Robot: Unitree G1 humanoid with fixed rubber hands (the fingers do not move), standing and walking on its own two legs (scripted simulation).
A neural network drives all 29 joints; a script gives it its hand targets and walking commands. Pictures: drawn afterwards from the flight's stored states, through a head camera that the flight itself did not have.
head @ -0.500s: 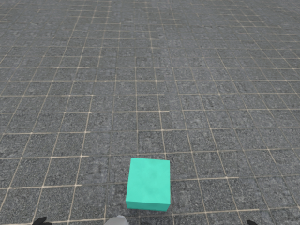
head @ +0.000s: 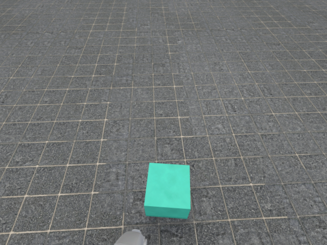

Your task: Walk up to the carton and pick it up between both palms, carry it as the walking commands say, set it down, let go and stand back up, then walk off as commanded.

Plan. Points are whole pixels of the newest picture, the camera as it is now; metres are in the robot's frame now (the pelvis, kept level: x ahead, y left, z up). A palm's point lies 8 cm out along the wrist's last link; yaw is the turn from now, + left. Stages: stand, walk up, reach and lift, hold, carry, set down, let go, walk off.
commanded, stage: walk up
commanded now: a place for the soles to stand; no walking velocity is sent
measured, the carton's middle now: (167, 190) +0.52 -0.02 -0.65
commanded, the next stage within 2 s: reach and lift in 1.26 s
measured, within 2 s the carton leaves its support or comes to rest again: neither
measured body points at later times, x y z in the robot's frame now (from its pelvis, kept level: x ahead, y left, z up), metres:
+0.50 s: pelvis +0.02 +0.01 +0.01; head +0.06 +0.00 +0.45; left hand +0.10 +0.32 -0.10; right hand +0.11 -0.30 -0.12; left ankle +0.07 +0.14 -0.70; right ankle +0.02 -0.11 -0.70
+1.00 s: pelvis +0.03 +0.01 +0.01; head +0.06 +0.00 +0.46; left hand +0.12 +0.33 -0.10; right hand +0.14 -0.29 -0.12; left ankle +0.07 +0.14 -0.70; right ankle +0.02 -0.11 -0.70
